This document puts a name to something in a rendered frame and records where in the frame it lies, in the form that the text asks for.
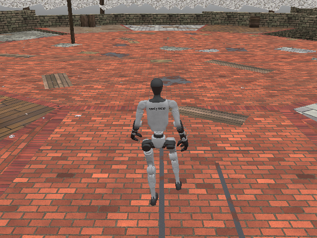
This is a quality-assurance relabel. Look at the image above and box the robot right forearm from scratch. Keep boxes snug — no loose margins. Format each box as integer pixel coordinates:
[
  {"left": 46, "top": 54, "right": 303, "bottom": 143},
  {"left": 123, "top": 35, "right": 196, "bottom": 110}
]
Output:
[{"left": 176, "top": 120, "right": 187, "bottom": 142}]

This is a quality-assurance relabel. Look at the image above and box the right robot upper arm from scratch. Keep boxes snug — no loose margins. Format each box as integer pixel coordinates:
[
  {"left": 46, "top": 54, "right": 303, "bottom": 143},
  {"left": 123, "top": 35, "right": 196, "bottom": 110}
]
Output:
[{"left": 168, "top": 100, "right": 181, "bottom": 127}]

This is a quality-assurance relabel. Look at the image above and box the robot left forearm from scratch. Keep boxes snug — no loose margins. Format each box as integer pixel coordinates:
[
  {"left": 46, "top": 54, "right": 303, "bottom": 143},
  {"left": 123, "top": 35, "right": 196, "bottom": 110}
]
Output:
[{"left": 131, "top": 120, "right": 139, "bottom": 135}]

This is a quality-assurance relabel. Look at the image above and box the robot right thigh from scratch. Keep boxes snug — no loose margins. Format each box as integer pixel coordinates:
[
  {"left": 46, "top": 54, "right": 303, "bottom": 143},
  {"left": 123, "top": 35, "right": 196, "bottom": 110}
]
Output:
[{"left": 165, "top": 137, "right": 176, "bottom": 161}]

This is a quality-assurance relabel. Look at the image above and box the robot left hand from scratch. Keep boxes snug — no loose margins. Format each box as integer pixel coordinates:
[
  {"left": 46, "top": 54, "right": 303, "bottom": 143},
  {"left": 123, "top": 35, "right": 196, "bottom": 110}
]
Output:
[{"left": 131, "top": 133, "right": 142, "bottom": 141}]

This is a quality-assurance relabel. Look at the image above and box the left robot upper arm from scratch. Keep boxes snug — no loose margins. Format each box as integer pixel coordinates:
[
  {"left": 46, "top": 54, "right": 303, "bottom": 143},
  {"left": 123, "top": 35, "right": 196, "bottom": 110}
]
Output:
[{"left": 134, "top": 100, "right": 147, "bottom": 127}]

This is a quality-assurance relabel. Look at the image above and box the robot right hand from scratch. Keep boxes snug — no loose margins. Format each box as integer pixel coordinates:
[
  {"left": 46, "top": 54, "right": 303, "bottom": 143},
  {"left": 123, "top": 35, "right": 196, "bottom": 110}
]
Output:
[{"left": 177, "top": 140, "right": 188, "bottom": 152}]

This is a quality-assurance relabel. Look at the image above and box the left robot foot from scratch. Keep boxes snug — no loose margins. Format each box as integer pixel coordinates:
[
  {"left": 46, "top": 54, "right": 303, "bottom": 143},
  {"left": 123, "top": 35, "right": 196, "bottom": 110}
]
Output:
[{"left": 150, "top": 193, "right": 159, "bottom": 206}]

